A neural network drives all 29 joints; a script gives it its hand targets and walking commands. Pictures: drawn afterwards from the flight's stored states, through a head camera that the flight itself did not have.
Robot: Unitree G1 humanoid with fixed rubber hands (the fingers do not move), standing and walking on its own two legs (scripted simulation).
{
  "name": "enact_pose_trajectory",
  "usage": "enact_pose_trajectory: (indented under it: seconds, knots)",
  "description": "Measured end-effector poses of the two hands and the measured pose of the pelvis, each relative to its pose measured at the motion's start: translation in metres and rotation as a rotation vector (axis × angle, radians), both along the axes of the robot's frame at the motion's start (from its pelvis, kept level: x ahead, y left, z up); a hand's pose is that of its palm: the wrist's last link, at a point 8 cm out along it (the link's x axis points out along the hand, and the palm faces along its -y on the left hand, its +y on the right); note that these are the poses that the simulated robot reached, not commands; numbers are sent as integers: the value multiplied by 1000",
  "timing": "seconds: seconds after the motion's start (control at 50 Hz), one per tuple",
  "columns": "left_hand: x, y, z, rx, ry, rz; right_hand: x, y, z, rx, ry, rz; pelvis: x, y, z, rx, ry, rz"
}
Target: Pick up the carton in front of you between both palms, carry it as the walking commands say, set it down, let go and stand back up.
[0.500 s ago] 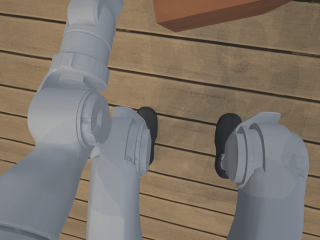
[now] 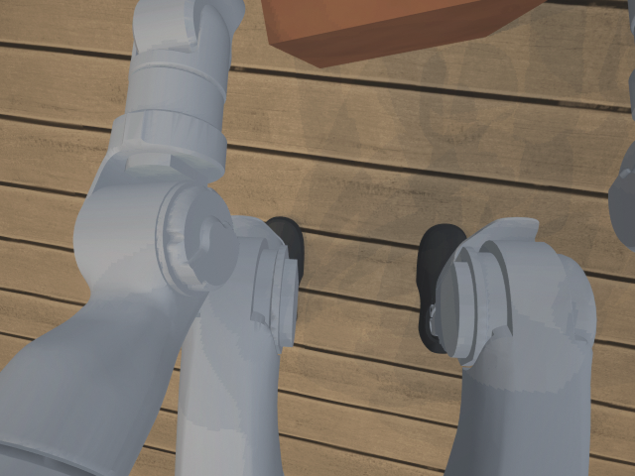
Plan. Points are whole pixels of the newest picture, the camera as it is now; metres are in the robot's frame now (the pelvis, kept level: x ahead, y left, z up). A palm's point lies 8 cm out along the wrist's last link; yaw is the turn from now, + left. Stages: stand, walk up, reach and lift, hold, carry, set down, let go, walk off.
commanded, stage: reach and lift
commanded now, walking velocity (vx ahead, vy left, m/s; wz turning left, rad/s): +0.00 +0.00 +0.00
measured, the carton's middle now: out of the picture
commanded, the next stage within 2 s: none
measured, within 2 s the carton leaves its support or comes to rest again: leaves its support in 0.14 s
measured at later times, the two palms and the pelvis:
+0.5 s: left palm out of the picture +0.52 +0.09 +0.00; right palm out of the picture +0.52 -0.21 +0.00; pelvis -0.01 +0.02 +0.08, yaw -5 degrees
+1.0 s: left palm out of the picture +0.49 +0.10 +0.14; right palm out of the picture +0.47 -0.20 +0.14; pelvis +0.02 +0.02 +0.19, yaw -6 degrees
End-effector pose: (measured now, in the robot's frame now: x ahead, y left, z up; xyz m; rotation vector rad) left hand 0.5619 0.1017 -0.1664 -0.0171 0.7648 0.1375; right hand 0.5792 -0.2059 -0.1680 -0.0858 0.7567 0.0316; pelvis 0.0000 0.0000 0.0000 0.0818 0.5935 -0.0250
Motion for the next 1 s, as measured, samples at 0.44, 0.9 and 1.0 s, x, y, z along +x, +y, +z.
enact_pose_trajectory:
  seconds: [0.44,0.9,1.0]
  knots:
    - [-36,-15,151,-10,-74,23,-53,-6,153,4,-49,-154,-3,15,60,-5,129,-67]
    - [-61,-3,276,7,-84,-13,-94,6,269,23,-56,-205,9,19,159,-24,145,-76]
    - [-71,0,310,6,-80,-21,-107,10,304,25,-50,-218,20,18,188,-31,113,-81]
